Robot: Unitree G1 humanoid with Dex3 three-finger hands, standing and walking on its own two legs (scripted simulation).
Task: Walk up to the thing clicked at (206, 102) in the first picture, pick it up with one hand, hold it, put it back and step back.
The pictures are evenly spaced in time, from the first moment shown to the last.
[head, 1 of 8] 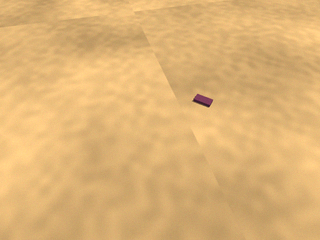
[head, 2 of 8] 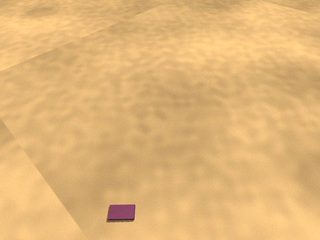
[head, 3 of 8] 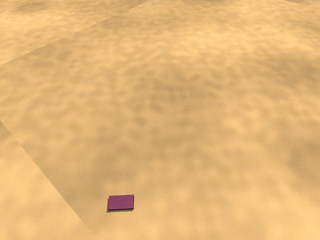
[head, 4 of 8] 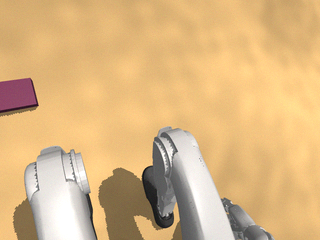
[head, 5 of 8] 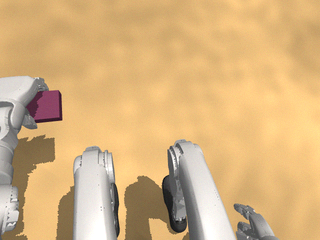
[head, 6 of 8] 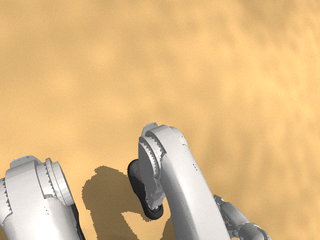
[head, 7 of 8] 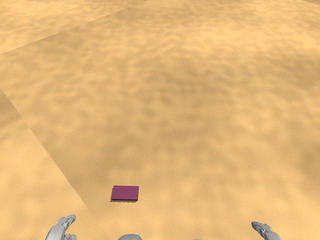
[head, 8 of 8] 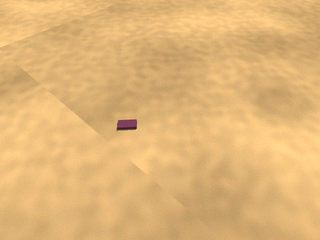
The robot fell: no
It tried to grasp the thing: yes
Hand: left
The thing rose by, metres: 0.69
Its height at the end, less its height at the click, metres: +0.00
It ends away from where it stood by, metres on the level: 0.01
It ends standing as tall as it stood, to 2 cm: yes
